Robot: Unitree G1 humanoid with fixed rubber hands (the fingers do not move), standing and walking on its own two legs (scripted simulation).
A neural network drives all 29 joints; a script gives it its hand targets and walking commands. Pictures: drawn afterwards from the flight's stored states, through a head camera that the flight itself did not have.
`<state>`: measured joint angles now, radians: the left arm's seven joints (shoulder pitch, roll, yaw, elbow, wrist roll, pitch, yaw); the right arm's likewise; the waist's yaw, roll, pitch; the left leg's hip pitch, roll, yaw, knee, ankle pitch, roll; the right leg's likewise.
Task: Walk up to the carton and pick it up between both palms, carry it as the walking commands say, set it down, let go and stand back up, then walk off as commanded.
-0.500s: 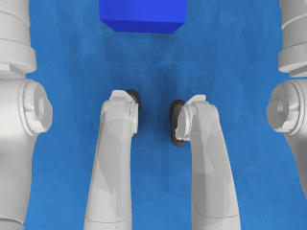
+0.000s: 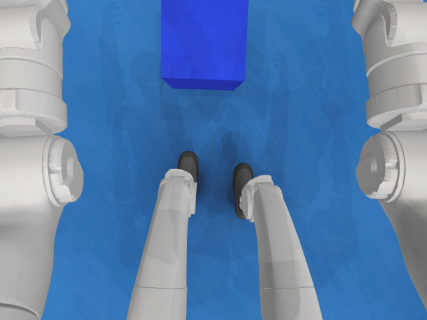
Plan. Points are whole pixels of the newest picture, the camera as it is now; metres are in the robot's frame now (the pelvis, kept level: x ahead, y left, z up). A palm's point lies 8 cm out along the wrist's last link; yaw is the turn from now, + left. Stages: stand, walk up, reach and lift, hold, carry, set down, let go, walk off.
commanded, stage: let go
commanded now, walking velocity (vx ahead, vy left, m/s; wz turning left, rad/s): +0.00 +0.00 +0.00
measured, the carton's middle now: (204, 49) +0.58 +0.05 -0.52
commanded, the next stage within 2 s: stand in 1.40 s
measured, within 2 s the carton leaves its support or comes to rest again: neither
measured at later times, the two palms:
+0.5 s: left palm (31, 50) +0.44 +0.23 -0.02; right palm out of the picture +0.47 -0.22 -0.03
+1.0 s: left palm (24, 261) +0.24 +0.21 +0.05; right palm out of the picture +0.26 -0.27 +0.04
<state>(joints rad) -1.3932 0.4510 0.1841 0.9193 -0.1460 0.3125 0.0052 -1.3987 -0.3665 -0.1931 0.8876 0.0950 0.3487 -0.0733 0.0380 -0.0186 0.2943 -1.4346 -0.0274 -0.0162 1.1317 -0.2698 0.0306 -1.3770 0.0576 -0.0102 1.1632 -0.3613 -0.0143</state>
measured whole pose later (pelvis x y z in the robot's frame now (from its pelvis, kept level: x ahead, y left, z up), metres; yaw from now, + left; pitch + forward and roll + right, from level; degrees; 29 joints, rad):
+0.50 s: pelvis +0.09 -0.02 +0.08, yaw +1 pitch +31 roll +0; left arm -0.51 0.26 0.16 0.63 0.00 0.14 -0.04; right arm -0.50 -0.23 -0.17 0.61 -0.02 0.16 -0.02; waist 0.04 -0.01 -0.02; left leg -1.06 -0.03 -0.02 0.80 -0.23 0.02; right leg -1.00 0.05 0.00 0.82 -0.34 -0.01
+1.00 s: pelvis +0.08 -0.04 +0.12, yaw +1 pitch +1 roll +2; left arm 0.14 0.22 0.08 0.56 0.00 0.07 -0.10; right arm 0.19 -0.21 -0.04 0.49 0.00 0.08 0.01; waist 0.02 -0.01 0.04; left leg -0.32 -0.01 -0.02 0.52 -0.21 0.02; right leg -0.28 0.06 0.00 0.58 -0.31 -0.06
